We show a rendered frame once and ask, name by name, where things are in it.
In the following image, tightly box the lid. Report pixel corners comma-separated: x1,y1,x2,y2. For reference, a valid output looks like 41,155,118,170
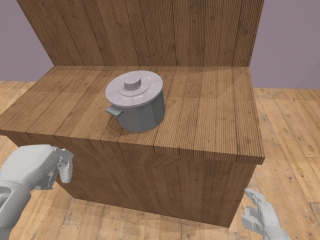
105,70,163,108

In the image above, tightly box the pot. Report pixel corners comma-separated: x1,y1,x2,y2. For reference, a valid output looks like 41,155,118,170
106,77,166,133

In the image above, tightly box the knob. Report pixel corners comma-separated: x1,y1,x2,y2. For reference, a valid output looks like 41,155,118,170
123,74,142,89

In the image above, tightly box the right robot hand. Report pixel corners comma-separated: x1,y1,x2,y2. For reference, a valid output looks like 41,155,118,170
241,188,281,235

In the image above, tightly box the robot right forearm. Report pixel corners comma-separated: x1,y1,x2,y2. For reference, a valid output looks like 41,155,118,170
262,225,292,240

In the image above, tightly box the left robot hand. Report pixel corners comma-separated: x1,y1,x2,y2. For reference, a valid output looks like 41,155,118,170
0,144,74,192

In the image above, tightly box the robot left forearm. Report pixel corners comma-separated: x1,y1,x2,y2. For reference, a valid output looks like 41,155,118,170
0,181,32,240

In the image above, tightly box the table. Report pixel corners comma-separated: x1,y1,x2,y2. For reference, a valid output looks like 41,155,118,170
0,0,266,228

